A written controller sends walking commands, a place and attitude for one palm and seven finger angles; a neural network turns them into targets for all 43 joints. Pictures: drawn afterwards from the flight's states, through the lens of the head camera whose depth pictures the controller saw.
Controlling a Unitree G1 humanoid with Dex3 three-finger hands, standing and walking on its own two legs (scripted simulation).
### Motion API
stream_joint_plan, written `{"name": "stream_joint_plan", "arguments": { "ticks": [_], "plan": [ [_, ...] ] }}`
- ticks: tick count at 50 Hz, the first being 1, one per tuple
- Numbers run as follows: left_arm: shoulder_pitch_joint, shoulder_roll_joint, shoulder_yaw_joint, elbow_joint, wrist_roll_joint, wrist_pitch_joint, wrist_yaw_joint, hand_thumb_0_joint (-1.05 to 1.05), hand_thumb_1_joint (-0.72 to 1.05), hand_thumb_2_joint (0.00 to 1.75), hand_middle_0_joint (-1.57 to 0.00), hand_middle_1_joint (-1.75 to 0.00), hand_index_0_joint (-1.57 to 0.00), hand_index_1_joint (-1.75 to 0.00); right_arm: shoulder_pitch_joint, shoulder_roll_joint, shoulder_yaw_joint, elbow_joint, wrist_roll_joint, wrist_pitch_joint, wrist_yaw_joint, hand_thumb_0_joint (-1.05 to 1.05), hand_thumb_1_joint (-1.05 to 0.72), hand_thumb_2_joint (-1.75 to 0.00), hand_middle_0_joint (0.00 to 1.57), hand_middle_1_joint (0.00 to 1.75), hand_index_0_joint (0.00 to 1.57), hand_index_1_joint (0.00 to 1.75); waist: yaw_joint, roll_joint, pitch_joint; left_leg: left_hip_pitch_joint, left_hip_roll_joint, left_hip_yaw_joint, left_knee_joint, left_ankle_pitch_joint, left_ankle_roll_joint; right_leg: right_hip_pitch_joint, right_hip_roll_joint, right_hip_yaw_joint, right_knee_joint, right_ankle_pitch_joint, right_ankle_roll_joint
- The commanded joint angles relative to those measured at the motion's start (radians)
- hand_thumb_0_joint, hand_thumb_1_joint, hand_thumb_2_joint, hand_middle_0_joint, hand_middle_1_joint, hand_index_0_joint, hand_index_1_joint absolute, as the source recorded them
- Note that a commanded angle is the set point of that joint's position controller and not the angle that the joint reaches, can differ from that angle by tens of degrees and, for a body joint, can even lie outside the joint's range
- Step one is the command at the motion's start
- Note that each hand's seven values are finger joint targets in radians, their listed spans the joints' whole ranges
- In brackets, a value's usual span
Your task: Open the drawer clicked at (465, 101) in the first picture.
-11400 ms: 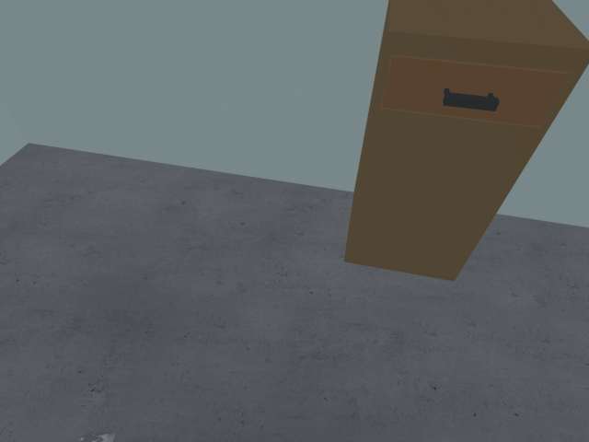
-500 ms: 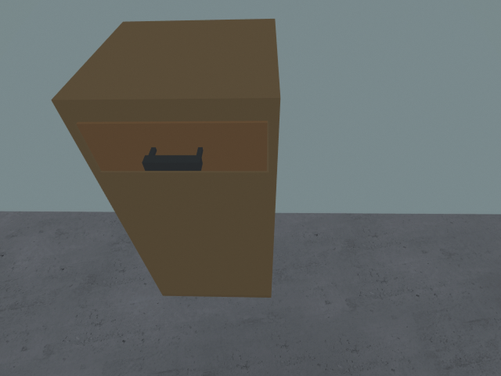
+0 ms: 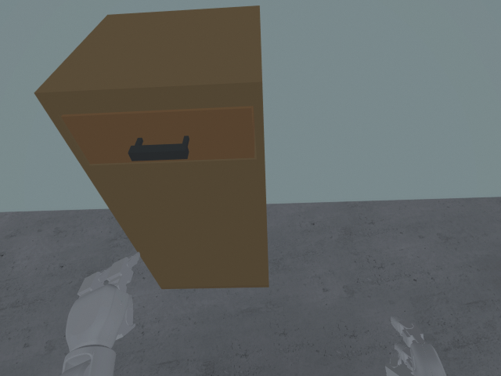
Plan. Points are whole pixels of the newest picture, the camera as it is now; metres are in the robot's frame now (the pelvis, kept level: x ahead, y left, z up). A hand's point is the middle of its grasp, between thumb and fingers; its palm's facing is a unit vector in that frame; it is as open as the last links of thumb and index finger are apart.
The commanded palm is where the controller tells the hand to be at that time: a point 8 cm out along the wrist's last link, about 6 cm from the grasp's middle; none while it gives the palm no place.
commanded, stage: raise the hand with hooked fingers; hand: left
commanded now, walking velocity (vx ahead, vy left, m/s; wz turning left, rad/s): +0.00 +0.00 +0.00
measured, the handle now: (161, 146) +0.56 +0.24 +0.05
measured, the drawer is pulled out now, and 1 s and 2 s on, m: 0.00 0.00 0.00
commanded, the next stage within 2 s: move the hooked fingers above the handle in 1.64 s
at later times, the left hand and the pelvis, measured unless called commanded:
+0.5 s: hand (98, 298) +0.23 +0.25 +0.04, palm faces +0.07 -0.08 -0.99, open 10.6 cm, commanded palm +0.19 +0.25 +0.09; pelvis -0.01 +0.01 +0.00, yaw +2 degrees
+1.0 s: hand (77, 236) +0.28 +0.27 +0.12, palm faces +0.12 -0.06 -0.99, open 13.4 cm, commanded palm +0.25 +0.27 +0.18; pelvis +0.01 +0.02 +0.02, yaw +3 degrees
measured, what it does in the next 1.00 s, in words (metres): stands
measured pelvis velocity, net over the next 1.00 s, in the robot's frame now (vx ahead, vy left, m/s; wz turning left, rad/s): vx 0.01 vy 0.02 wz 0.05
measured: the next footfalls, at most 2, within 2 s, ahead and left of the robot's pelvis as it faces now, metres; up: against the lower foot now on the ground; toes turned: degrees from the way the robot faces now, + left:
none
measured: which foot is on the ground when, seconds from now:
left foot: down 0.00-1.00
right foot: down 0.00-1.00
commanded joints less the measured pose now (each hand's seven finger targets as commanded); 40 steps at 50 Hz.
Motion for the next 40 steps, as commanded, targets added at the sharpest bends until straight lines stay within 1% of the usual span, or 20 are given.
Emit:
{"name": "stream_joint_plan", "arguments": {
  "ticks": [1, 2, 4, 5, 7, 9, 10, 12, 15, 16, 18, 20, 21, 24, 27, 30, 33, 36, 38, 40],
  "plan": [
    [0.235, 0.083, 0.018, -0.139, 0.268, -0.051, 0.066, 0.00, 0.57, 0.76, -0.22, -0.51, -0.22, -0.51, -0.183, -0.088, -0.023, -0.272, -0.005, 0.084, 0.068, 0.00, -0.90, -0.90, 0.20, 0.30, 0.20, 0.30, 0.122, -0.213, -0.025, -0.232, -0.090, -0.045, -0.021, 0.146, 0.032, 0.127, 0.044, 0.092, -0.095, -0.018, -0.065],
    [0.235, 0.098, 0.032, -0.169, 0.298, -0.052, 0.079, 0.00, 0.55, 0.75, -0.22, -0.53, -0.22, -0.53, -0.193, -0.077, -0.020, -0.296, -0.003, 0.103, 0.075, 0.00, -0.90, -0.90, 0.20, 0.30, 0.20, 0.30, 0.130, -0.178, -0.057, -0.222, -0.095, -0.037, -0.011, 0.147, 0.035, 0.148, 0.042, 0.086, -0.081, 0.003, -0.065],
    [0.138, 0.153, 0.072, -0.240, 0.356, -0.051, 0.111, 0.00, 0.50, 0.73, -0.23, -0.55, -0.23, -0.55, -0.198, -0.068, -0.017, -0.311, -0.005, 0.132, 0.081, 0.00, -0.90, -0.90, 0.20, 0.30, 0.20, 0.30, 0.120, -0.114, -0.115, -0.203, -0.101, -0.034, 0.015, 0.161, 0.039, 0.136, 0.046, 0.111, -0.059, 0.048, -0.064],
    [0.070, 0.180, 0.090, -0.284, 0.377, -0.046, 0.131, 0.00, 0.48, 0.72, -0.23, -0.57, -0.23, -0.57, -0.190, -0.062, -0.018, -0.313, -0.008, 0.143, 0.079, 0.00, -0.90, -0.90, 0.20, 0.30, 0.20, 0.30, 0.110, -0.123, -0.138, -0.188, -0.107, -0.044, 0.033, 0.153, 0.040, 0.118, 0.050, 0.127, -0.056, 0.023, -0.063],
    [-0.010, 0.161, 0.079, -0.313, 0.369, -0.026, 0.157, 0.00, 0.43, 0.70, -0.23, -0.60, -0.23, -0.60, -0.175, -0.053, -0.025, -0.321, -0.012, 0.155, 0.069, 0.00, -0.90, -0.90, 0.20, 0.30, 0.20, 0.30, 0.077, -0.071, -0.159, -0.137, -0.105, -0.047, 0.057, 0.138, 0.048, 0.071, 0.052, 0.115, -0.055, 0.020, -0.058],
    [-0.182, 0.204, 0.088, -0.388, 0.363, -0.025, 0.171, 0.00, 0.39, 0.68, -0.24, -0.63, -0.24, -0.63, -0.179, -0.050, -0.024, -0.315, -0.022, 0.159, 0.055, 0.00, -0.90, -0.90, 0.20, 0.30, 0.20, 0.30, 0.042, -0.017, -0.196, -0.080, -0.102, -0.055, 0.090, 0.139, 0.052, 0.027, 0.046, 0.116, -0.054, 0.006, -0.052],
    [-0.278, 0.216, 0.080, -0.428, 0.362, -0.030, 0.177, 0.00, 0.36, 0.67, -0.24, -0.64, -0.24, -0.64, -0.178, -0.044, -0.020, -0.307, -0.030, 0.157, 0.047, 0.00, -0.90, -0.90, 0.20, 0.30, 0.20, 0.30, 0.016, -0.026, -0.187, -0.063, -0.098, -0.072, 0.107, 0.121, 0.053, -0.019, 0.046, 0.116, -0.055, -0.035, -0.048],
    [-0.275, 0.211, 0.066, -0.389, 0.347, -0.027, 0.168, 0.00, 0.32, 0.65, -0.24, -0.68, -0.24, -0.68, -0.175, -0.042, -0.015, -0.300, -0.034, 0.148, 0.040, 0.00, -0.90, -0.90, 0.20, 0.30, 0.20, 0.30, 0.011, 0.013, -0.181, -0.025, -0.096, -0.066, 0.105, 0.114, 0.054, -0.030, 0.044, 0.085, -0.066, -0.054, -0.046],
    [-0.285, 0.215, 0.057, -0.382, 0.310, 0.003, 0.123, 0.00, 0.25, 0.62, -0.25, -0.72, -0.25, -0.72, -0.193, -0.043, -0.001, -0.290, -0.033, 0.150, 0.030, 0.00, -0.90, -0.90, 0.20, 0.30, 0.20, 0.30, 0.011, 0.024, -0.195, -0.013, -0.085, -0.078, 0.074, 0.181, 0.053, 0.045, 0.051, 0.038, -0.056, 0.060, -0.043],
    [-0.261, 0.203, 0.043, -0.364, 0.300, 0.019, 0.101, 0.00, 0.22, 0.61, -0.25, -0.74, -0.25, -0.74, -0.199, -0.041, 0.004, -0.287, -0.030, 0.152, 0.026, 0.00, -0.90, -0.90, 0.20, 0.30, 0.20, 0.30, 0.022, 0.030, -0.177, -0.019, -0.081, -0.073, 0.055, 0.195, 0.053, 0.080, 0.049, 0.019, -0.062, 0.092, -0.040],
    [-0.216, 0.198, 0.039, -0.331, 0.278, 0.053, 0.049, 0.00, 0.18, 0.59, -0.25, -0.76, -0.25, -0.76, -0.209, -0.042, 0.015, -0.281, -0.020, 0.159, 0.020, 0.00, -0.90, -0.90, 0.20, 0.30, 0.20, 0.30, 0.042, 0.005, -0.142, -0.044, -0.070, -0.076, -0.001, 0.205, 0.050, 0.155, 0.049, -0.008, -0.078, 0.126, -0.037],
    [-0.182, 0.204, 0.049, -0.300, 0.256, 0.081, -0.007, 0.00, 0.13, 0.57, -0.25, -0.80, -0.25, -0.80, -0.223, -0.042, 0.025, -0.281, -0.009, 0.165, 0.012, 0.00, -0.90, -0.90, 0.20, 0.30, 0.20, 0.30, 0.056, -0.056, -0.112, -0.060, -0.062, -0.073, -0.043, 0.195, 0.049, 0.211, 0.047, -0.005, -0.107, 0.126, -0.033],
    [-0.192, 0.208, 0.043, -0.295, 0.257, 0.086, -0.032, 0.00, 0.11, 0.56, -0.26, -0.81, -0.26, -0.81, -0.216, -0.042, 0.031, -0.271, -0.007, 0.167, 0.012, 0.00, -0.90, -0.90, 0.20, 0.30, 0.20, 0.30, 0.059, -0.059, -0.084, -0.065, -0.060, -0.071, -0.065, 0.191, 0.046, 0.223, 0.044, -0.007, -0.117, 0.116, -0.032],
    [-0.189, 0.230, 0.063, -0.331, 0.248, 0.071, -0.085, 0.00, 0.04, 0.53, -0.26, -0.86, -0.26, -0.86, -0.199, -0.046, 0.032, -0.265, -0.005, 0.163, 0.013, 0.00, -0.90, -0.90, 0.20, 0.30, 0.20, 0.30, 0.081, -0.057, -0.089, -0.039, -0.052, -0.077, -0.111, 0.230, 0.046, 0.281, 0.042, -0.021, -0.130, 0.142, -0.036],
    [-0.184, 0.261, 0.105, -0.388, 0.245, 0.039, -0.095, 0.00, -0.03, 0.50, -0.27, -0.90, -0.27, -0.90, -0.187, -0.049, 0.026, -0.261, -0.005, 0.157, 0.017, 0.00, -0.90, -0.90, 0.20, 0.30, 0.20, 0.30, 0.097, -0.037, -0.119, -0.007, -0.052, -0.076, -0.135, 0.280, 0.045, 0.334, 0.037, -0.014, -0.143, 0.182, -0.037],
    [-0.253, 0.282, 0.137, -0.399, 0.235, 0.014, -0.081, 0.00, -0.10, 0.47, -0.27, -0.94, -0.27, -0.94, -0.186, -0.055, 0.018, -0.251, 0.002, 0.152, 0.016, 0.00, -0.90, -0.90, 0.20, 0.30, 0.20, 0.30, 0.084, -0.049, -0.088, 0.002, -0.049, -0.081, -0.157, 0.275, 0.044, 0.328, 0.040, -0.020, -0.164, 0.162, -0.035],
    [-0.325, 0.291, 0.131, -0.412, 0.229, 0.001, -0.066, 0.00, -0.17, 0.44, -0.28, -0.99, -0.28, -0.99, -0.180, -0.060, 0.009, -0.238, 0.009, 0.145, 0.012, 0.00, -0.90, -0.90, 0.20, 0.30, 0.20, 0.30, 0.079, 0.004, -0.107, 0.045, -0.056, -0.081, -0.167, 0.292, 0.044, 0.328, 0.037, -0.023, -0.177, 0.176, -0.036],
    [-0.394, 0.298, 0.121, -0.423, 0.223, 0.008, -0.067, 0.00, -0.24, 0.41, -0.28, -1.03, -0.28, -1.03, -0.177, -0.064, 0.000, -0.223, 0.014, 0.141, 0.011, 0.00, -0.90, -0.90, 0.20, 0.30, 0.20, 0.30, 0.076, 0.012, -0.139, 0.085, -0.057, -0.083, -0.175, 0.351, 0.041, 0.348, 0.035, -0.028, -0.182, 0.222, -0.036],
    [-0.418, 0.293, 0.104, -0.397, 0.211, 0.028, -0.090, 0.00, -0.29, 0.39, -0.29, -1.07, -0.29, -1.07, -0.182, -0.069, -0.001, -0.213, 0.022, 0.146, 0.008, 0.00, -0.90, -0.90, 0.20, 0.30, 0.20, 0.30, 0.072, 0.001, -0.122, 0.096, -0.056, -0.082, -0.190, 0.370, 0.039, 0.355, 0.036, -0.036, -0.194, 0.241, -0.034],
    [-0.459, 0.321, 0.115, -0.390, 0.204, 0.046, -0.118, 0.00, -0.34, 0.37, -0.29, -1.10, -0.29, -1.10, -0.195, -0.073, 0.003, -0.212, 0.027, 0.151, 0.005, 0.00, -0.90, -0.90, 0.20, 0.30, 0.20, 0.30, 0.077, 0.008, -0.121, 0.103, -0.056, -0.080, -0.211, 0.375, 0.040, 0.388, 0.036, -0.032, -0.211, 0.251, -0.035]
  ]
}}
